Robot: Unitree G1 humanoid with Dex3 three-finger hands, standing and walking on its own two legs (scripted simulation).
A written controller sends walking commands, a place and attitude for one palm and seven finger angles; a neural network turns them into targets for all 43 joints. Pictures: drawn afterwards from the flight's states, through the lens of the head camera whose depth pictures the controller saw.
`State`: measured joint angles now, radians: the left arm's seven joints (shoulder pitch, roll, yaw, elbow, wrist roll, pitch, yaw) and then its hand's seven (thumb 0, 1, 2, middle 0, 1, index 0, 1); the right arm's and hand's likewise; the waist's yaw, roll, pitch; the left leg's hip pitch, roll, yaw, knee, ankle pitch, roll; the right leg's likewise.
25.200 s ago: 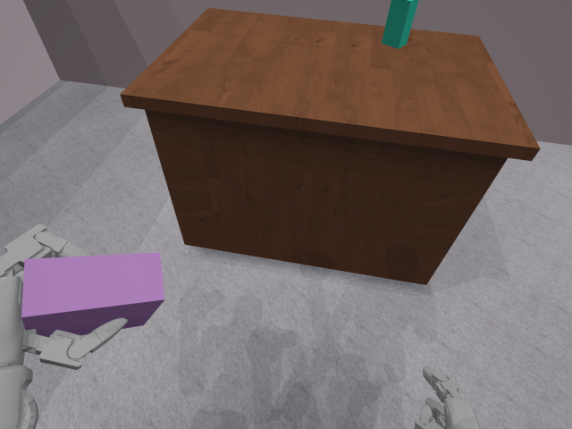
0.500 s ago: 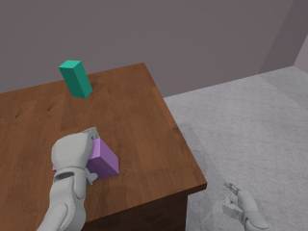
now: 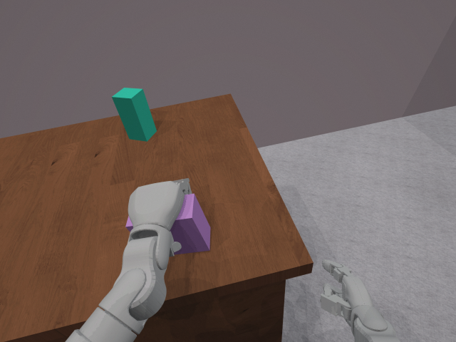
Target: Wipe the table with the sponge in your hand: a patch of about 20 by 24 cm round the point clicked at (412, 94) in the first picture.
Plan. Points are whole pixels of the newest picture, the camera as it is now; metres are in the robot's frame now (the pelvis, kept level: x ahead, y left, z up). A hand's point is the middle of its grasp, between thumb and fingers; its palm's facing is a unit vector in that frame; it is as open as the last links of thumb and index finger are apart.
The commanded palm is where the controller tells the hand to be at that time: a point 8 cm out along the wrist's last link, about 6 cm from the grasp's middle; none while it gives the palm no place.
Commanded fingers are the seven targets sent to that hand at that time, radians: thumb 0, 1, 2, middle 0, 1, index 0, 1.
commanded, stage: slide across to the third lane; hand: left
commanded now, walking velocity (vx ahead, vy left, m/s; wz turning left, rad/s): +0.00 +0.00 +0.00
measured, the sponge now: (175, 232) +0.29 +0.16 +0.06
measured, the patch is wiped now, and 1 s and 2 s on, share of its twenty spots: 0.55 0.75 0.90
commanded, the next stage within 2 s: wipe forward along the third lane in 0.36 s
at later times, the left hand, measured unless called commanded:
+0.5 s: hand (185, 214) +0.31 +0.14 +0.09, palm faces +0.08 -0.09 -0.99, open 9.5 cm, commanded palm +0.28 +0.12 +0.14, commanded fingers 0.00 0.10 1.30 -1.20 -1.60 -1.20 -1.60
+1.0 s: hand (191, 196) +0.35 +0.14 +0.09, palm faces +0.01 -0.04 -1.00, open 9.6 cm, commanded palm +0.33 +0.14 +0.12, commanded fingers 0.00 0.10 1.30 -1.20 -1.60 -1.20 -1.60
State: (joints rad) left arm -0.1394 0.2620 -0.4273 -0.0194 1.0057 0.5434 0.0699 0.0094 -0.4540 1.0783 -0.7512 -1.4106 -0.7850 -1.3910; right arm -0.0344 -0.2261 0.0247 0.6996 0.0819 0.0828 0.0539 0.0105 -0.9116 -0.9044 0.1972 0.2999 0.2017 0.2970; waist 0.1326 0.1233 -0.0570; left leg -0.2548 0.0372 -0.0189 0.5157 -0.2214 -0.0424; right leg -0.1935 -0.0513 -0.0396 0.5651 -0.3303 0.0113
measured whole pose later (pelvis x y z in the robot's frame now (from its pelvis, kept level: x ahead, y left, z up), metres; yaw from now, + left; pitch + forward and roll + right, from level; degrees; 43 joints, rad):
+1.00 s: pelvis -0.02 -0.01 -0.01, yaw +0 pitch +0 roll +1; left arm -0.60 0.14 -0.38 0.65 0.97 0.55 0.12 -0.01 -0.53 1.13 -0.80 -1.39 -0.84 -1.33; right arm 0.04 -0.25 0.02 0.76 0.09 0.11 -0.02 0.01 -0.91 -0.90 0.20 0.30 0.20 0.30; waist 0.07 0.09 -0.10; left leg -0.35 0.05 -0.03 0.54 -0.19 -0.04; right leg -0.32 -0.04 -0.04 0.64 -0.32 -0.01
